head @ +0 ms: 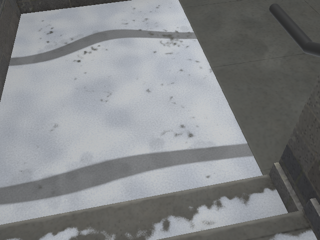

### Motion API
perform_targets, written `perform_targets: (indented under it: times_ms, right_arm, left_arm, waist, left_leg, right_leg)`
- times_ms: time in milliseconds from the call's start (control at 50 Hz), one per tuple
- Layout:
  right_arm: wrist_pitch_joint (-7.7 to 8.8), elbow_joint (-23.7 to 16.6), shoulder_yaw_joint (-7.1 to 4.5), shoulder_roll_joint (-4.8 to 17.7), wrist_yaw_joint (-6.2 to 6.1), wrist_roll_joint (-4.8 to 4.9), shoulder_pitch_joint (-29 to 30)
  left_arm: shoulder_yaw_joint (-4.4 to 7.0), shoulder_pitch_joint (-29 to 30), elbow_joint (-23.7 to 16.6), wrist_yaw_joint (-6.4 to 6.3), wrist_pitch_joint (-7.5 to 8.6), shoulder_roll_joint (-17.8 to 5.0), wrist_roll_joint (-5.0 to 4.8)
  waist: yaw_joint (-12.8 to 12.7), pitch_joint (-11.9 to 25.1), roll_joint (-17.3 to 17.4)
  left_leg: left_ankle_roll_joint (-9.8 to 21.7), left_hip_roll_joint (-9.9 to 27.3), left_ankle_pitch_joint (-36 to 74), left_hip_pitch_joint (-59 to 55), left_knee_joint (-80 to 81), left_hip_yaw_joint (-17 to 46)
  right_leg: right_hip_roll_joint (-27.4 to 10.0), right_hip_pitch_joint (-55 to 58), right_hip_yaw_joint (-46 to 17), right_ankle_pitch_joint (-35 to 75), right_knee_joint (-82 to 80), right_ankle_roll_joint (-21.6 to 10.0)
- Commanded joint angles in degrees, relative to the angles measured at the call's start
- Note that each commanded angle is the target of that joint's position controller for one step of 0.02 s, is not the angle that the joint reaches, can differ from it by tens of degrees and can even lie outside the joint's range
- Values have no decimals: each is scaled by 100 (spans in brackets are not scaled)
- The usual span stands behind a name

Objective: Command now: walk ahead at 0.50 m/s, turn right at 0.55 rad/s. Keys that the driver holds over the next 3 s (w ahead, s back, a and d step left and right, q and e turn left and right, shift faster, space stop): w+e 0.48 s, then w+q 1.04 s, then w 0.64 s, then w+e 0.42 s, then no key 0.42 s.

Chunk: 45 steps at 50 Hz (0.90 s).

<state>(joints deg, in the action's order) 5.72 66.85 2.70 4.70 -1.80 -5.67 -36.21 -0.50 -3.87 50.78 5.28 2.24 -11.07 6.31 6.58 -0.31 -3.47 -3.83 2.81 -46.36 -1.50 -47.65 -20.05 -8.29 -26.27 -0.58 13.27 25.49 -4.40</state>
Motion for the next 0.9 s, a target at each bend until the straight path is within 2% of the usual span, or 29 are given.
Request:
perform_targets:
  times_ms: [20, 60, 80, 100, 120, 140, 160, 200, 220, 260, 280, 300, 340, 460, 480, 500, 520, 540, 560, 580, 600, 620, 640, 660, 680, 720, 760, 860, 900]
  right_arm:
    - [-184, 143, -302, 994, -50, -17, -731]
    - [-242, -6, -336, 1216, 315, -345, -233]
    - [-238, 83, -172, 358, 667, -288, -1133]
    - [-138, -619, -208, 728, 869, 74, -86]
    - [91, -1327, -326, 1034, 786, 331, 1915]
    - [223, -1731, -393, 1244, 579, 375, 2751]
    - [235, -1696, -374, 1220, 453, 239, 2530]
    - [142, -1603, -299, 693, 200, 25, 2010]
    - [67, -1416, -245, 438, 173, -14, 1798]
    - [-116, -1608, -268, 674, 192, 25, 1621]
    - [-103, -1475, -182, 583, 281, -41, 1053]
    - [-90, -1574, -137, 567, 349, -85, 1443]
    - [-106, -1753, -67, 820, 358, 115, 2038]
    - [-188, -2125, -303, 1528, 379, 162, 2491]
    - [-78, -1809, -577, 2069, 318, 317, 1462]
    - [12, -1499, -762, 2443, 347, 233, 367]
    - [-30, -1389, -773, 2805, 560, 100, -53]
    - [-172, -1336, -842, 2737, 783, -83, -313]
    - [-167, -1115, -775, 2368, 768, -56, -45]
    - [-119, -1082, -497, 1563, 758, 23, 301]
    - [-96, -1202, -240, 830, 721, -38, 886]
    - [-58, -1196, -151, 592, 640, -62, 1305]
    - [-80, -993, -386, 1216, 405, 740, 1160]
    - [-50, -1064, -304, 1159, 316, 731, 1313]
    - [205, -1152, -133, 499, 343, 104, 1433]
    - [353, -898, -156, 935, 447, 47, 1024]
    - [325, -943, -240, 1526, 575, 8, 1271]
    - [324, -726, -301, 1429, 396, 88, 277]
    - [300, -1312, -519, 1753, 568, 53, 1531]
  left_arm:
    - [105, 591, -73, -79, 173, -268, -35]
    - [568, -1771, 696, -142, 346, -1183, -165]
    - [734, -3644, 1269, -156, 274, -1733, -95]
    - [823, -4628, 1567, -193, 191, -1843, -136]
    - [810, -4615, 1638, -286, 252, -1584, -153]
    - [703, -3893, 1448, -283, 323, -1241, -240]
    - [490, -3047, 1194, -232, 263, -536, -214]
    - [221, -1776, 720, -181, 402, -131, -189]
    - [221, -1222, 406, -164, 483, -269, -336]
    - [265, -1052, 244, -117, 528, -695, -341]
    - [209, -970, 116, -102, 557, -649, -131]
    - [121, -1188, 115, -200, 640, -322, -10]
    - [149, -1738, 142, -319, 639, -370, -107]
    - [159, -2384, 75, -119, 281, -962, -12]
    - [184, -2321, 13, -26, 239, -1016, -35]
    - [83, -2628, 68, 122, 288, -589, -33]
    - [62, -4196, 335, 224, 338, 28, -255]
    - [153, -3637, -123, 236, 345, -574, -398]
    - [214, -2343, -435, 41, 350, -713, -468]
    - [172, -1787, -530, -174, 330, -659, -430]
    - [48, -2016, -457, -282, 276, -356, -326]
    - [-124, -2045, -567, -283, 183, -8, -160]
    - [125, -888, -763, -497, -99, -117, -464]
    - [82, -500, -1042, -573, -167, -171, -477]
    - [-245, -1625, -599, -207, 59, 248, -41]
    - [-174, -868, -629, 51, 132, -2, 45]
    - [-127, -860, -656, 115, 137, -380, 81]
    - [17, 209, -1295, -230, 198, -741, -7]
    - [213, -1989, -724, -365, 347, -1001, -167]
  waist:
    - [105, -820, 311]
    - [-1083, 105, -29]
    - [-1231, 1990, -948]
    - [-1924, 3055, -731]
    - [-2419, 1416, -351]
    - [-2166, 743, -39]
    - [-1636, 425, 493]
    - [-599, -558, 781]
    - [-485, -762, 542]
    - [-202, -300, -134]
    - [-46, -289, 92]
    - [-363, -276, 311]
    - [-825, -160, 465]
    - [-624, -462, 160]
    - [-129, -182, 468]
    - [203, 863, 1073]
    - [-469, 2039, 2363]
    - [166, 1780, 1750]
    - [251, 235, 1147]
    - [15, -163, 303]
    - [-588, -210, 119]
    - [-1001, -576, 297]
    - [-780, -540, 465]
    - [-976, -790, 15]
    - [-775, -316, 501]
    - [-508, -274, 953]
    - [-802, -210, 593]
    - [-387, 67, 803]
    - [-1564, 606, 394]
  left_leg:
    - [1063, 1332, 4996, 213, 242, 1191]
    - [659, 931, 4863, 2121, -1913, 759]
    - [38, 290, 1091, 4012, -4390, 593]
    - [-39, -6, -255, 4960, -6064, 1351]
    - [35, 20, -295, 6600, -6173, 1642]
    - [131, 281, -146, 6776, -5689, 1892]
    - [389, 585, 495, 6212, -4695, 2237]
    - [705, 818, 2285, 4275, -2442, 2705]
    - [684, 727, 3147, 3471, -1395, 2521]
    - [536, 349, 3307, 2253, -1183, 2131]
    - [551, 199, 4761, 1541, -1436, 2047]
    - [471, 386, 6260, 2360, -674, 2672]
    - [250, 422, 7358, 2454, 1154, 2658]
    - [401, 18, 6035, 611, 2715, 2089]
    - [742, 172, 6153, -233, 3068, 2036]
    - [1657, 900, 7891, -2108, 1634, 2362]
    - [2811, 1979, 10842, -3618, 662, 3853]
    - [3346, 2610, 8036, -3646, 1553, 5818]
    - [2979, 2636, 5210, -2544, 1952, 5800]
    - [2517, 2207, 3737, -1208, 2282, 5244]
    - [2265, 1844, 3978, 266, 2465, 4797]
    - [2189, 1619, 3626, 1599, 2760, 4479]
    - [2021, 1640, 4411, 2106, 2794, 4340]
    - [1745, 992, 4858, 2740, 2772, 3850]
    - [1930, 328, 3804, 3220, 2874, 3009]
    - [2123, 217, 2889, 4073, 3056, 3211]
    - [2154, 396, 3293, 4084, 2548, 3455]
    - [2204, 623, 6225, 1151, 917, 4294]
    - [1996, 3, 7429, 3381, -894, 3780]
  right_leg:
    - [308, 112, 542, -181, -658, 9]
    - [601, 3711, 920, 1149, -330, -424]
    - [-428, 7295, -261, 4051, 1531, -1574]
    - [-1264, 8416, -1803, 3960, 1279, -2211]
    - [-1165, 7436, -2156, 2104, 613, -2005]
    - [-1020, 6071, -2024, 235, 278, -1735]
    - [-942, 4703, -1847, -726, 159, -1545]
    - [-817, 1021, -1633, -857, -311, -1599]
    - [-540, -231, -1293, -1217, -786, -1656]
    - [-141, -1339, -1250, -1816, -559, -1537]
    - [54, -2246, -1019, -1922, 115, -1376]
    - [224, -1758, -1163, -2451, 637, -1281]
    - [481, -1228, -1056, -3554, 1438, -970]
    - [450, -809, -2329, -4340, 3165, -784]
    - [682, -786, -2132, -3856, 4325, -463]
    - [1169, -1709, -1384, -3532, 6512, 108]
    - [1706, -3415, -515, -6108, 9439, 469]
    - [1737, -5145, -850, -5987, 10306, 629]
    - [1234, -6548, -749, -5146, 10240, 589]
    - [865, -6227, -795, -4156, 9540, 413]
    - [446, -5104, -1023, -3010, 8811, 166]
    - [-7, -4385, -1076, -2508, 7846, -37]
    - [442, -3603, -180, -3153, 7596, 210]
    - [384, -3208, -161, -2519, 6116, 281]
    - [39, -2462, -479, -260, 4314, 146]
    - [327, -1235, 59, 393, 3972, 277]
    - [449, -626, -46, -13, 4010, 332]
    - [891, -1417, 271, -3212, 3041, 471]
    - [1314, 2398, 590, -2874, 2241, 105]
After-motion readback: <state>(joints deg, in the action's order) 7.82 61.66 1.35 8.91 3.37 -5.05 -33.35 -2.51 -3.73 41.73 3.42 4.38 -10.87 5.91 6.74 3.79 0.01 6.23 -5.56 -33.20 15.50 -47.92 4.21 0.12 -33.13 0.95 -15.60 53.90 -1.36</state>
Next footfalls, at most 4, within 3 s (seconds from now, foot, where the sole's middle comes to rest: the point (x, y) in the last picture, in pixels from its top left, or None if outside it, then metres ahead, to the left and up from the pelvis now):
0.06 right None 0.17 -0.13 -0.84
0.48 left None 0.44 0.08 -0.99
0.90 right None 0.54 -0.15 -0.99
1.26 left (146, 215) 0.80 0.06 -1.14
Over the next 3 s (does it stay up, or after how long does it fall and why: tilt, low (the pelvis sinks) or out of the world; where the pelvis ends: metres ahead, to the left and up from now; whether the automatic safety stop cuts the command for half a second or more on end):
stays up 1.54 0.07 -0.51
